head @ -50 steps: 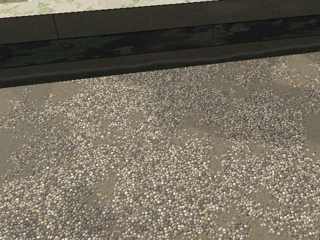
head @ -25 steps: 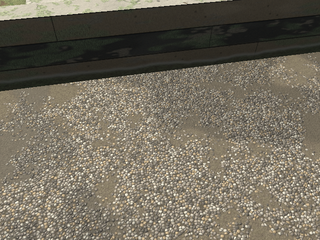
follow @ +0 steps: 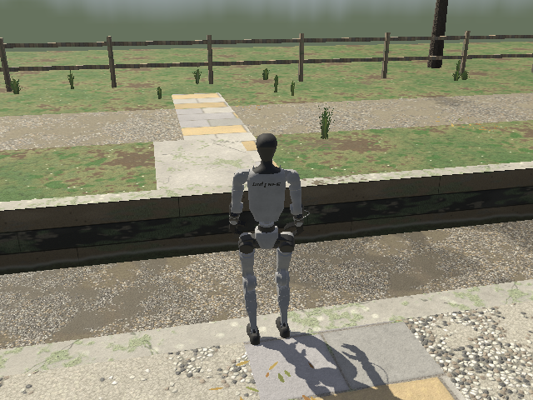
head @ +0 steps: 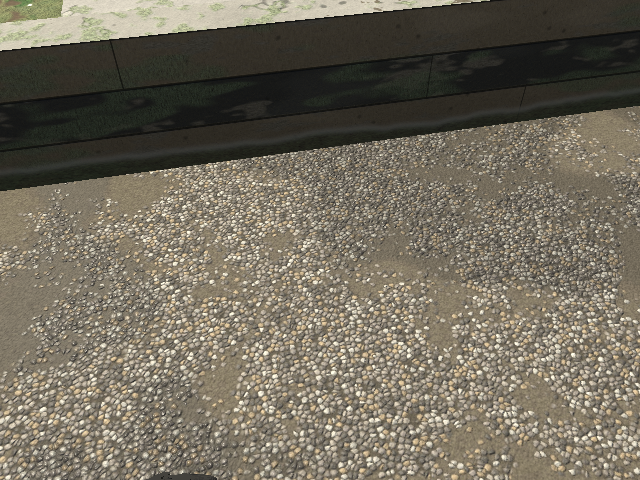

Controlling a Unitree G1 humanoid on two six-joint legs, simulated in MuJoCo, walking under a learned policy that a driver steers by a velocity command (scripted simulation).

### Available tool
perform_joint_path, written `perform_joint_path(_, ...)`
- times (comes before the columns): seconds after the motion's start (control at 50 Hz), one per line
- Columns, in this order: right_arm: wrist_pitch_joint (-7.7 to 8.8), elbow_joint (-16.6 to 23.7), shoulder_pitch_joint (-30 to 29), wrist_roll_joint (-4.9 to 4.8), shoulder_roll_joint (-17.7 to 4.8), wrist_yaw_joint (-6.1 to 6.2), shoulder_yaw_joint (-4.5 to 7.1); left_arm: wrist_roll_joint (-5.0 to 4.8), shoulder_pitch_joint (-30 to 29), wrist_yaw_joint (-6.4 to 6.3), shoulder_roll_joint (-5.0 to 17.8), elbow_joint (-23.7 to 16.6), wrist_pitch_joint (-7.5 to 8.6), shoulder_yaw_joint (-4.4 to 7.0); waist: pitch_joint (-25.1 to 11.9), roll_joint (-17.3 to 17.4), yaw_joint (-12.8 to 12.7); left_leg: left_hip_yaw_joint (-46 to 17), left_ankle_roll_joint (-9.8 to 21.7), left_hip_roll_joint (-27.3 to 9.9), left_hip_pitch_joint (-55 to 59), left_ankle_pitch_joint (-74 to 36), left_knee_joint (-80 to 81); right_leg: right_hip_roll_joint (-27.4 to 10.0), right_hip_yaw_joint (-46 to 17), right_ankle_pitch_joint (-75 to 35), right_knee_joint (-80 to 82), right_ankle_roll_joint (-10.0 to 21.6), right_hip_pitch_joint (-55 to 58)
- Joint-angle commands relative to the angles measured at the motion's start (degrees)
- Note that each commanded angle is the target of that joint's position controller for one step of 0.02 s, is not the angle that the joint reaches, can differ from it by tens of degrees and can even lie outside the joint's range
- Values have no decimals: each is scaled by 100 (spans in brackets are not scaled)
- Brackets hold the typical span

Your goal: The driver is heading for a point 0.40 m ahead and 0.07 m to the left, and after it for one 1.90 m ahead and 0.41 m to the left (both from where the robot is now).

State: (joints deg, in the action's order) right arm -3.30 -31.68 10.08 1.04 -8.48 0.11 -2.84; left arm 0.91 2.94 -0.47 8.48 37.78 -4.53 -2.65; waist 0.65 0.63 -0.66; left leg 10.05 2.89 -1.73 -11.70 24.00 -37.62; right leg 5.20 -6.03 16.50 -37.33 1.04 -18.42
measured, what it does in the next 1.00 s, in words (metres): stands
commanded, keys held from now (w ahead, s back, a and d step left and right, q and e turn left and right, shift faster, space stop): w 1.00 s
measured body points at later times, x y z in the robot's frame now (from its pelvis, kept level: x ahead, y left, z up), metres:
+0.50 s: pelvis +0.00 -0.01 +0.00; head -0.01 -0.01 +0.45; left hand +0.21 +0.18 -0.08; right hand +0.18 -0.21 -0.09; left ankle -0.03 +0.07 -0.72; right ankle +0.04 -0.11 -0.72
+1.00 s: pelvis +0.00 -0.02 +0.00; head -0.01 -0.02 +0.45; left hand +0.21 +0.18 -0.07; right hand +0.18 -0.21 -0.09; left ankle -0.03 +0.08 -0.72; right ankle +0.04 -0.11 -0.72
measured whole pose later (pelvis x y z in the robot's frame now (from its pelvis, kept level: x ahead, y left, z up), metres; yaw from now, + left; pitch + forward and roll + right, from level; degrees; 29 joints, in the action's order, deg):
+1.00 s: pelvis +0.00 -0.02 +0.00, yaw -1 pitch -2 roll +0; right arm -2.9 -32.5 10.8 1.5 -8.4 0.3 -2.8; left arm 0.5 3.5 0.0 8.4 35.6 -4.1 -3.2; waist -0.4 0.2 -0.8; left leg 9.8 1.3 -3.0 -12.0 24.6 -38.6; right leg 6.2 -5.3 17.0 -38.6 2.5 -19.3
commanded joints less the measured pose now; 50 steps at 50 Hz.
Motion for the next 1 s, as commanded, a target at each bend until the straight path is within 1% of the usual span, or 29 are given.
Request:
perform_joint_path(0.02,146,489,-201,23,-300,-2,80,-65,-526,-60,422,-510,73,102,-441,-101,75,-505,-73,-365,161,-254,792,-326,-359,-735,571,231,-97)
perform_joint_path(0.06,114,607,-519,-35,-337,10,71,-23,-811,38,359,-694,92,79,-9,-24,-54,-653,-51,-551,-48,-1279,725,-341,-139,-1638,305,212,-339)
perform_joint_path(0.08,96,575,-448,-3,-453,22,127,45,-633,60,350,-645,113,85,-244,30,-94,-613,-49,-576,2,-1450,634,-323,-91,-1869,305,204,-205)
perform_joint_path(0.1,158,454,-76,41,-416,15,133,-25,-342,-34,399,-498,108,91,-802,-37,42,-483,-82,-399,280,-396,687,-319,-333,-932,519,239,68)
perform_joint_path(0.14,187,484,-215,31,-292,2,71,-65,-607,-50,397,-599,77,86,-382,-130,49,-501,-77,-364,151,-215,743,-336,-429,-653,605,250,-193)
perform_joint_path(0.16,131,600,-503,-19,-331,18,72,-35,-820,48,341,-738,104,66,-40,-26,-64,-626,-75,-533,-30,-1284,658,-346,-179,-1676,311,235,-368)
perform_joint_path(0.2,168,445,-51,51,-407,20,135,-32,-355,-28,396,-537,118,81,-846,-62,43,-459,-107,-385,317,-387,620,-325,-370,-959,528,259,40)
perform_joint_path(0.26,202,468,-213,34,-307,2,82,-69,-632,-38,392,-653,71,73,-340,-134,43,-479,-89,-340,189,-239,665,-357,-493,-614,658,270,-286)
perform_joint_path(0.28,134,590,-490,-6,-333,21,74,-54,-809,60,339,-778,103,53,-23,-21,-70,-610,-98,-514,10,-1324,589,-346,-217,-1659,338,250,-459)
perform_joint_path(0.3,111,550,-399,32,-425,31,122,25,-636,80,332,-723,135,59,-314,31,-98,-590,-92,-567,89,-1499,513,-323,-158,-1917,295,247,-297)
perform_joint_path(0.32,178,422,-6,61,-418,24,144,-31,-344,-19,398,-571,134,73,-899,-67,47,-458,-120,-392,382,-426,570,-321,-389,-967,539,277,21)
perform_joint_path(0.38,204,448,-202,39,-319,8,91,-74,-627,-29,394,-683,79,66,-347,-126,41,-468,-101,-339,228,-275,626,-355,-510,-640,668,285,-316)
perform_joint_path(0.4,132,570,-485,3,-337,27,80,-59,-799,68,339,-806,110,45,-32,1,-74,-597,-112,-510,46,-1365,552,-344,-228,-1689,342,262,-485)
perform_joint_path(0.44,174,404,-2,65,-417,28,148,-35,-335,-14,398,-596,141,66,-911,-60,47,-451,-132,-391,421,-461,535,-318,-396,-994,542,288,-3)
perform_joint_path(0.48,195,433,-175,49,-308,14,91,-78,-614,-30,396,-693,100,64,-428,-152,50,-458,-121,-346,263,-279,608,-340,-501,-694,654,297,-286)
perform_joint_path(0.5,130,548,-485,9,-331,32,86,-53,-809,68,329,-827,127,38,-89,3,-70,-584,-124,-508,76,-1350,533,-347,-233,-1738,336,279,-453)
perform_joint_path(0.54,161,401,-40,65,-401,30,147,-44,-343,-13,397,-615,141,59,-887,-63,44,-434,-148,-378,423,-434,507,-325,-411,-1008,553,295,-45)
perform_joint_path(0.6,194,423,-216,45,-313,11,97,-79,-616,-23,392,-723,89,55,-351,-135,42,-461,-121,-335,275,-284,580,-358,-533,-635,696,300,-369)
perform_joint_path(0.62,123,545,-504,11,-328,31,83,-64,-783,74,335,-844,122,33,-40,8,-75,-592,-131,-504,92,-1375,514,-344,-239,-1682,364,275,-532)
perform_joint_path(0.66,167,382,-27,67,-408,31,151,-38,-319,-8,396,-630,156,57,-913,-54,45,-456,-146,-396,459,-467,510,-317,-402,-979,560,296,-43)
perform_joint_path(0.72,195,411,-231,42,-318,14,98,-78,-603,-19,387,-736,97,52,-344,-114,36,-471,-120,-345,278,-307,588,-350,-514,-638,688,299,-368)
perform_joint_path(0.74,121,533,-518,8,-330,33,84,-61,-769,77,334,-858,128,31,-33,26,-82,-601,-130,-512,91,-1401,521,-339,-225,-1678,356,271,-529)
perform_joint_path(0.78,164,372,-40,66,-404,33,149,-37,-309,-6,390,-642,160,54,-909,-43,40,-462,-146,-400,462,-493,514,-312,-389,-973,554,293,-44)
perform_joint_path(0.82,187,401,-207,49,-301,18,92,-78,-589,-23,387,-736,116,54,-423,-140,44,-470,-131,-356,290,-302,597,-332,-486,-672,661,300,-314)
perform_joint_path(0.84,122,517,-519,11,-325,35,86,-51,-782,75,322,-870,143,28,-85,20,-79,-598,-133,-514,96,-1378,527,-342,-219,-1708,342,280,-475)
perform_joint_path(0.88,154,373,-76,64,-391,33,145,-43,-319,-6,385,-653,156,50,-879,-49,35,-452,-155,-387,441,-456,506,-321,-394,-971,558,294,-69)
perform_joint_path(0.94,189,397,-244,43,-306,13,94,-77,-593,-19,379,-757,100,47,-344,-123,34,-479,-125,-345,277,-296,587,-352,-506,-603,692,298,-376)
perform_joint_path(0.96,117,519,-532,10,-324,31,81,-60,-760,78,327,-877,133,27,-34,20,-85,-611,-134,-511,89,-1391,523,-342,-217,-1642,362,271,-535)
perform_joint_path(1.0,162,360,-54,65,-401,33,147,-35,-299,-4,382,-659,166,50,-902,-43,37,-474,-148,-402,457,-481,520,-315,-381,-934,558,292,-52)
Velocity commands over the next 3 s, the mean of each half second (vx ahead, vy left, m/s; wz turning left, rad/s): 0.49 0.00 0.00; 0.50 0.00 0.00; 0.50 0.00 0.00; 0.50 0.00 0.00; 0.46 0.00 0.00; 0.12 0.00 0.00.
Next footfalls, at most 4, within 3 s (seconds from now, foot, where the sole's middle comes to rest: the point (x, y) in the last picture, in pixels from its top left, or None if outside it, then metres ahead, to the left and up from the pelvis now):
none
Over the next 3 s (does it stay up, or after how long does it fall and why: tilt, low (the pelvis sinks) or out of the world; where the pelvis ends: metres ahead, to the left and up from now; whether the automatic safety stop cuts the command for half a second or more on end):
stays up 0.00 0.00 0.02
